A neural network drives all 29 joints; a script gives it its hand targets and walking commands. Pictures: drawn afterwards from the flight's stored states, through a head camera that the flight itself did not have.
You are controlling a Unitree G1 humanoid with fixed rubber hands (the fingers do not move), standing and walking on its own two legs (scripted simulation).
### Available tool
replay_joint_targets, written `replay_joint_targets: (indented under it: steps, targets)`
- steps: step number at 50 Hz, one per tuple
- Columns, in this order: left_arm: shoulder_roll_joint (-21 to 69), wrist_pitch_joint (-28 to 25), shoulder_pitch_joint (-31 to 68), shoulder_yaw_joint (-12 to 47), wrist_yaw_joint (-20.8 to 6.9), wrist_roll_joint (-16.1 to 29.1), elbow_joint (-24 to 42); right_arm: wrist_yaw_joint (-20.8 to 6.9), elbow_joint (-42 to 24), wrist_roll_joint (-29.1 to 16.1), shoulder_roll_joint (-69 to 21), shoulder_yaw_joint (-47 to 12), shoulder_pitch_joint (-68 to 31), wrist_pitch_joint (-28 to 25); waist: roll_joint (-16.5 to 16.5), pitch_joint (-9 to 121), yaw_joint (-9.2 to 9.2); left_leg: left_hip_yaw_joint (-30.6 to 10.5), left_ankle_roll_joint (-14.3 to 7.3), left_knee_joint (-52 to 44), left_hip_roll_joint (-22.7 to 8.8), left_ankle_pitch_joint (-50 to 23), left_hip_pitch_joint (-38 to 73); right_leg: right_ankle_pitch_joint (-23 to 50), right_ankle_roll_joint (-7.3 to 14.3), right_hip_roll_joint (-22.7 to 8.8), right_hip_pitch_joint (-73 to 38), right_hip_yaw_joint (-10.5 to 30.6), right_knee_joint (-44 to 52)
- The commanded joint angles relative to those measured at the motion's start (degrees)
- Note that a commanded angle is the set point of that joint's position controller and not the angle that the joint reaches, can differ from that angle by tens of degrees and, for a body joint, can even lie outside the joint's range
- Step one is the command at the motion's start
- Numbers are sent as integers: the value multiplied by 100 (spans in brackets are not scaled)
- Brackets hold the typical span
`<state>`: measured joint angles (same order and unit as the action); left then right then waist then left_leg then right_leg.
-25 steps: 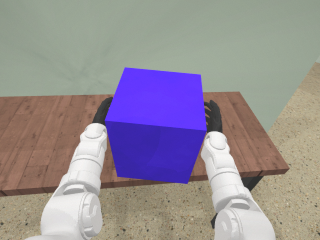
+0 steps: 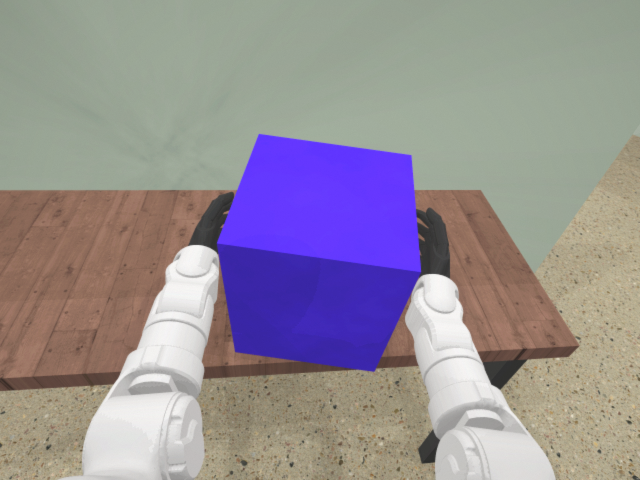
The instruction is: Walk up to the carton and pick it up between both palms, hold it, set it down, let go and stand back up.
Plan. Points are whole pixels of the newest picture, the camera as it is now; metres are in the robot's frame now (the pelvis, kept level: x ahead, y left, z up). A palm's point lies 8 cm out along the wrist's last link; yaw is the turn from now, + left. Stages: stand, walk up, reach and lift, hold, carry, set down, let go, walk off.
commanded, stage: reach and lift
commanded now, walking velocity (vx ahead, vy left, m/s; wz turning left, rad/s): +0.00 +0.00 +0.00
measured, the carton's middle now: (319, 258) +0.39 -0.04 +0.07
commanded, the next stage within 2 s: none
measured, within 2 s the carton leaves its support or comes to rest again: neither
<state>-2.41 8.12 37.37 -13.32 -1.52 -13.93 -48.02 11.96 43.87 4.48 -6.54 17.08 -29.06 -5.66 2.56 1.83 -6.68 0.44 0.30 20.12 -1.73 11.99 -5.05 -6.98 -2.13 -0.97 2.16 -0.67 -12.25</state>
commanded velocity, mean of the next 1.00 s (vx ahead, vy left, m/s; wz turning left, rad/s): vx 0.00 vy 0.00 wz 0.00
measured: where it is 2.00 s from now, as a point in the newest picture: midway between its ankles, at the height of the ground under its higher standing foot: outside the picture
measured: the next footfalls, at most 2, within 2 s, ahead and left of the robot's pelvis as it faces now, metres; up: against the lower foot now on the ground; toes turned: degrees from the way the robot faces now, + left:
none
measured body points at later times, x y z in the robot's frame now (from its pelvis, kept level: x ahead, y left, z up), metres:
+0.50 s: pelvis -0.02 -0.01 +0.00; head -0.04 +0.02 +0.45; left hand +0.39 +0.11 +0.12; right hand +0.34 -0.19 +0.11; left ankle -0.01 +0.12 -0.75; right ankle +0.00 -0.14 -0.75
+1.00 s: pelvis -0.01 +0.00 +0.00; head -0.06 +0.03 +0.44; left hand +0.37 +0.14 +0.17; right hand +0.36 -0.16 +0.16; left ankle -0.01 +0.11 -0.75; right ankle +0.00 -0.14 -0.75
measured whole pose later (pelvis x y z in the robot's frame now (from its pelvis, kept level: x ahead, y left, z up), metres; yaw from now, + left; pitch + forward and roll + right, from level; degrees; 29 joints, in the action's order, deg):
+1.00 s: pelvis -0.01 +0.00 +0.00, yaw +2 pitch -13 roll -1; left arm 2.8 33.1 34.7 -16.8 -3.3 -21.6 -15.0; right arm 12.1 38.0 -7.1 -0.2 5.2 -35.3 4.2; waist 4.9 -5.8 -6.1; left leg -0.6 0.3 18.8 -1.0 11.7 5.4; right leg -8.3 -2.1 -1.8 -8.1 -2.7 -12.8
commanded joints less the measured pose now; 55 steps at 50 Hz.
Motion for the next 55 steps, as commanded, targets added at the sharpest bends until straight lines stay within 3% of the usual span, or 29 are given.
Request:
replay_joint_targets:
  steps: [1, 3, 4, 6, 7, 11, 12, 14, 18, 22, 24, 25, 26, 27, 28, 29, 31, 32, 34, 35, 37, 38, 44, 46, 49, 50, 51, 53, 55]
  targets:
    - [4241, -858, 4945, 2299, -801, 501, 1945, -719, -1243, 68, -3417, -2781, -4945, -778, -698, 3169, 80, 214, 547, 173, 245, -3239, 1152, 2289, 42, 422, -801, -514, -266]
    - [4032, -826, 4924, 2027, -818, 318, 1723, -726, -1235, 185, -3298, -2671, -5079, -805, -534, 2556, 235, 306, 440, 19, 277, -2681, 980, 1930, 31, 340, -800, -456, -176]
    - [4074, -840, 4917, 2063, -832, 310, 1794, -689, -1262, 179, -3292, -2638, -5056, -920, -426, 2795, 137, 309, 448, 24, 272, -2677, 1080, 2063, 18, 341, -808, -477, -170]
    - [3981, -909, 4915, 1920, -872, 208, 1809, -713, -995, 274, -3194, -2601, -5006, -1031, -352, 2807, 221, 343, 375, -79, 285, -2414, 966, 1939, 8, 321, -897, -460, -192]
    - [3900, -838, 4808, 1889, -889, 98, 1699, -678, -874, 373, -3034, -2403, -4848, -1069, -409, 2768, 35, 355, 399, -84, 299, -2361, 1059, 1917, 22, 311, -886, -479, -141]
    - [3972, -741, 4551, 1673, -932, -157, 1454, -708, -383, 472, -2866, -2249, -4702, -1283, -362, 2279, 116, 439, 377, -166, 252, -2327, 1119, 1692, 63, 321, -824, -502, -22]
    - [3979, -642, 4529, 1699, -937, -194, 1439, -712, -297, 481, -2712, -2079, -4676, -1305, -510, 2163, 2, 421, 434, -226, 223, -2375, 1259, 1541, 65, 380, -792, -594, 23]
    - [3717, -433, 4277, 1373, -984, -326, 1243, -715, -241, 449, -2660, -1979, -4699, -1195, -208, 1652, 123, 510, 254, -399, 271, -1669, 1005, 1112, 11, 319, -874, -561, 102]
    - [3789, -337, 4505, 1399, -1024, -321, 1481, -723, -578, 480, -2593, -1863, -5253, -1373, -221, 1920, 51, 560, 212, -398, 301, -1507, 905, 1058, 1, 315, -998, -605, -4]
    - [4234, -310, 4694, 2201, -788, 76, 2105, -823, -1394, 221, -2681, -2357, -5726, -1394, -492, 3401, 177, 514, 337, -141, 253, -2345, 1368, 1491, 77, 383, -803, -671, -33]
    - [4264, -116, 4460, 2386, -680, 153, 2272, -875, -1775, -45, -2688, -2824, -5879, -1168, -356, 3537, 411, 459, 268, -113, 278, -2512, 1323, 1743, 43, 366, -1012, -586, -157]
    - [4313, -59, 4676, 2550, -633, 277, 2620, -849, -1926, -152, -2751, -3007, -5768, -1026, -327, 3525, 343, 462, 245, -78, 298, -2500, 1368, 1765, 11, 338, -1019, -529, -138]
    - [4195, 149, 4400, 2446, -608, 258, 2472, -870, -2047, -225, -2709, -3121, -5877, -798, -178, 3222, 436, 432, 134, -142, 316, -2137, 1190, 1442, 11, 284, -1014, -468, -108]
    - [4140, 309, 4384, 2455, -618, 266, 2632, -847, -2043, -355, -2694, -3211, -5695, -658, -148, 2927, 452, 451, 111, -191, 345, -1999, 1123, 1448, -22, 282, -1052, -465, -119]
    - [4103, 464, 4194, 2445, -661, 236, 2624, -828, -2024, -287, -2588, -3153, -5548, -558, -128, 2615, 316, 436, 91, -271, 364, -1753, 1009, 1339, -25, 265, -989, -489, -118]
    - [3987, 660, 4223, 2205, -708, 144, 2573, -807, -2085, -441, -2664, -3187, -5735, -411, 93, 2347, 408, 440, -19, -309, 404, -1394, 851, 1092, -63, 224, -1053, -410, -95]
    - [4166, 812, 4405, 2551, -729, 304, 3133, -770, -2381, -567, -2733, -3270, -5763, -297, -164, 2781, 237, 396, 61, -223, 398, -1641, 1019, 1247, -44, 268, -970, -440, -154]
    - [4150, 841, 4574, 2588, -726, 346, 3231, -777, -2284, -565, -2690, -3191, -5867, -237, -194, 2877, 265, 389, 62, -230, 417, -1568, 948, 1146, -40, 257, -925, -426, -172]
    - [4218, 974, 4671, 2798, -744, 437, 3570, -713, -2361, -746, -2849, -3301, -5660, -131, -320, 3021, 79, 340, 150, -110, 401, -2130, 1159, 1683, -44, 273, -1019, -441, -227]
    - [4263, 986, 4755, 3010, -703, 548, 3994, -694, -2611, -909, -2865, -3449, -5655, -131, -446, 3434, 57, 266, 213, 8, 395, -2671, 1454, 2066, -67, 296, -1151, -431, -224]
    - [4189, 1260, 4403, 2804, -674, 372, 3821, -660, -2350, -1113, -2728, -3585, -5438, 166, -506, 2889, 211, 284, 226, 26, 407, -2831, 1506, 1999, -61, 311, -1160, -411, -216]
    - [4233, 1348, 4247, 2850, -672, 373, 3872, -632, -2355, -1095, -2566, -3448, -5326, 180, -682, 2734, 113, 219, 314, 4, 355, -3026, 1643, 1944, -48, 344, -1134, -472, -165]
    - [3702, 1978, 3575, 1999, -1094, -86, 3630, -524, -2129, -1042, -2132, -2999, -5056, 491, -310, 1242, -76, 313, 198, -283, 374, -2259, 1404, 1268, -105, 322, -1292, -552, -60]
    - [3784, 2042, 3628, 2237, -1091, -17, 4047, -551, -2222, -1087, -1984, -3060, -5103, 464, -449, 1544, -182, 228, 291, -159, 304, -2922, 1804, 1547, -71, 386, -1268, -659, -133]
    - [3872, 2238, 3587, 2366, -1042, 1, 4149, -550, -2543, -1241, -1853, -3122, -5418, 501, -643, 1499, -168, 173, 409, -31, 310, -3240, 1972, 1318, -11, 464, -1139, -738, -82]
    - [3982, 2207, 3829, 2590, -994, 154, 4615, -596, -2853, -1322, -1938, -3265, -5661, 450, -708, 1823, -69, 121, 449, 49, 248, -3573, 2080, 1428, -9, 507, -1100, -775, -182]
    - [4083, 2211, 4010, 2741, -915, 261, 4692, -617, -3191, -1409, -1959, -3365, -6051, 436, -642, 2006, -36, 111, 442, 69, 259, -3479, 2041, 1314, 17, 534, -1034, -749, -167]
    - [4086, 2248, 3963, 2770, -858, 252, 4578, -614, -3048, -1299, -1955, -3344, -5816, 553, -552, 1774, -136, 81, 421, 85, 237, -3430, 2048, 1156, 43, 532, -921, -765, -118]
    - [4123, 2265, 4222, 3037, -743, 480, 5014, -673, -3332, -1409, -2097, -3479, -5994, 622, -575, 2268, -54, 62, 417, 135, 251, -3360, 2102, 1105, 35, 533, -869, -721, -164]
